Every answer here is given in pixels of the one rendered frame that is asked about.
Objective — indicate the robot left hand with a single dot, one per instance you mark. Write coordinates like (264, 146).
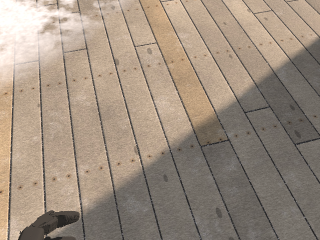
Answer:
(47, 223)

